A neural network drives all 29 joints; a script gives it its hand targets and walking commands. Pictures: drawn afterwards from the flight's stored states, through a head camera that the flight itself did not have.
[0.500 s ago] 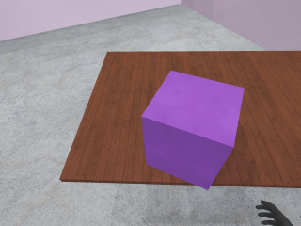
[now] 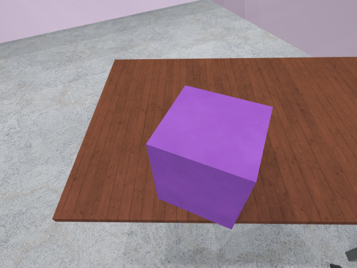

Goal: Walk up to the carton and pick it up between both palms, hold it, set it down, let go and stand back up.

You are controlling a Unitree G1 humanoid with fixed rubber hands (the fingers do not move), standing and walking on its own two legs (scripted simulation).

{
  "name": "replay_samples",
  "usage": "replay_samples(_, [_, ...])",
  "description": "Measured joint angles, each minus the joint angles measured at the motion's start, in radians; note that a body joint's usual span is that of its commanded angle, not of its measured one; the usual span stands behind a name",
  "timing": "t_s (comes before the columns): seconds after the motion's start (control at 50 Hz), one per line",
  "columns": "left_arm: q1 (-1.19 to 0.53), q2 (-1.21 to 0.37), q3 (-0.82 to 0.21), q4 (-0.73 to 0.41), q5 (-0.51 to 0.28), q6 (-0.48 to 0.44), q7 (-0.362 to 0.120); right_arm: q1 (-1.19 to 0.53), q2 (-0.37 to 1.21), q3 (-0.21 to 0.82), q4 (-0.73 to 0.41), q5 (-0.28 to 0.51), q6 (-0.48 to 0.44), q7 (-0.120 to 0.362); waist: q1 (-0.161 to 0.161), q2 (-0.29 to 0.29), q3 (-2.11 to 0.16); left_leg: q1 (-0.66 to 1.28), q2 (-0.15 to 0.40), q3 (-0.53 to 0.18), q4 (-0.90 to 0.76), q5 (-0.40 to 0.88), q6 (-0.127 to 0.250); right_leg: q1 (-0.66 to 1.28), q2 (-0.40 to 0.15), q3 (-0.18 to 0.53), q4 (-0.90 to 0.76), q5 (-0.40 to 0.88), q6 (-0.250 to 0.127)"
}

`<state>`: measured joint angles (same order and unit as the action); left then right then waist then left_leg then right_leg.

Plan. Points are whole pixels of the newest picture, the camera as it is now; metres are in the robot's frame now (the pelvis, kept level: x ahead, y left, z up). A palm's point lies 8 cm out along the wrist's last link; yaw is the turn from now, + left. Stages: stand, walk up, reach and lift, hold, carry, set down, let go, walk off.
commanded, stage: walk up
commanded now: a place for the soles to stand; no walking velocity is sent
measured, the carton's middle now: (208, 158) +0.37 -0.05 +0.02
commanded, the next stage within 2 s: reach and lift in 1.24 s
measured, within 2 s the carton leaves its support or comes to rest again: neither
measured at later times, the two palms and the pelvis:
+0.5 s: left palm out of the picture +0.09 +0.29 -0.08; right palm out of the picture +0.10 -0.36 -0.08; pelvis +0.01 -0.03 +0.00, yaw -2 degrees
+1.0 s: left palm out of the picture +0.11 +0.29 -0.08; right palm out of the picture +0.11 -0.35 -0.07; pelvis +0.01 -0.02 +0.01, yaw -2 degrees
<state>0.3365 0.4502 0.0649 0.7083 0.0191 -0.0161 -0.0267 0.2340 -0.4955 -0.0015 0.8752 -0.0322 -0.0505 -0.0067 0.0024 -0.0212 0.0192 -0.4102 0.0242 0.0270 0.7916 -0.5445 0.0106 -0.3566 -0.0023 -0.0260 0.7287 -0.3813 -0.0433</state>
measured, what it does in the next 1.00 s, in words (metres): steps on the spot: left foot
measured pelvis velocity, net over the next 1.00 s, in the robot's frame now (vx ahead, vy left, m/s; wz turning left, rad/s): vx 0.01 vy -0.02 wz -0.04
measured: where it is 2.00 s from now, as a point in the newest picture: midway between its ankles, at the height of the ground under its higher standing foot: outside the picture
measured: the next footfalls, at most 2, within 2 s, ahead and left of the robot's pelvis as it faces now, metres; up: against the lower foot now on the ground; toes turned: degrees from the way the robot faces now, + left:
left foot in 0.56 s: +0.08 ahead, +0.11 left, +0.00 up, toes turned +0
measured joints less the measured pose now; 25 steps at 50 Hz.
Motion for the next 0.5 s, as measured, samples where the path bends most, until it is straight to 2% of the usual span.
replay_samples(0.04, [0.000, 0.000, 0.002, 0.000, 0.000, 0.000, 0.000, -0.018, 0.012, 0.000, -0.002, 0.000, -0.004, -0.001, 0.004, -0.003, 0.022, -0.004, -0.010, 0.000, 0.000, 0.023, 0.000, 0.007, 0.000, 0.000, 0.000, 0.001, -0.001])
replay_samples(0.14, [-0.001, -0.012, -0.011, 0.000, 0.000, 0.012, 0.000, -0.005, 0.037, 0.000, -0.002, 0.000, -0.023, -0.004, 0.004, -0.004, 0.025, 0.052, -0.018, 0.001, -0.112, 0.244, 0.000, 0.005, 0.006, 0.002, 0.029, -0.020, 0.001])
replay_samples(0.18, [-0.001, -0.015, -0.019, 0.000, 0.000, 0.019, 0.001, 0.016, 0.040, 0.000, -0.001, 0.000, -0.024, -0.004, 0.004, -0.002, 0.025, 0.069, -0.006, 0.000, -0.113, 0.232, 0.000, -0.003, 0.010, 0.002, 0.094, -0.083, 0.001])
replay_samples(0.26, [-0.001, -0.011, -0.008, 0.000, 0.000, 0.020, 0.000, 0.034, 0.030, 0.000, -0.002, 0.000, -0.022, -0.004, 0.000, -0.004, 0.024, 0.081, 0.025, 0.002, -0.113, 0.210, 0.000, -0.003, 0.002, 0.003, 0.092, -0.094, 0.001])
replay_samples(0.3, [0.000, -0.010, -0.002, -0.001, 0.000, 0.013, 0.000, 0.033, 0.027, 0.000, -0.002, 0.000, -0.015, -0.004, 0.001, -0.011, 0.024, 0.079, 0.032, 0.003, -0.111, 0.209, -0.001, 0.023, -0.003, 0.004, 0.000, -0.061, 0.001])
replay_samples(0.34, [-0.001, -0.013, 0.002, 0.000, 0.000, 0.000, 0.003, 0.020, 0.027, 0.000, -0.002, 0.000, -0.002, -0.004, 0.002, -0.012, 0.028, 0.073, 0.037, 0.002, -0.086, 0.180, -0.001, 0.032, 0.001, 0.001, -0.036, 0.043, 0.007])
replay_samples(0.38, [-0.001, -0.016, -0.006, 0.000, 0.000, -0.013, 0.004, 0.004, 0.031, 0.000, -0.003, 0.000, 0.012, -0.004, 0.002, -0.010, 0.025, 0.056, 0.028, 0.003, -0.045, 0.080, -0.001, 0.032, 0.001, 0.001, -0.037, 0.041, 0.008])
replay_samples(0.42, [-0.001, -0.016, -0.008, 0.001, 0.000, -0.022, 0.008, -0.016, 0.031, 0.000, -0.004, 0.000, 0.015, -0.004, 0.002, -0.005, 0.027, 0.044, 0.022, 0.002, -0.037, 0.040, -0.001, 0.031, 0.000, 0.001, -0.039, 0.029, 0.007])
replay_samples(0.5, [-0.001, -0.016, -0.009, 0.001, 0.000, -0.024, 0.011, -0.051, 0.037, 0.000, -0.004, 0.001, 0.014, -0.004, 0.001, 0.005, 0.030, 0.042, 0.014, 0.002, -0.042, 0.078, -0.001, 0.031, 0.000, 0.001, -0.039, 0.026, 0.007])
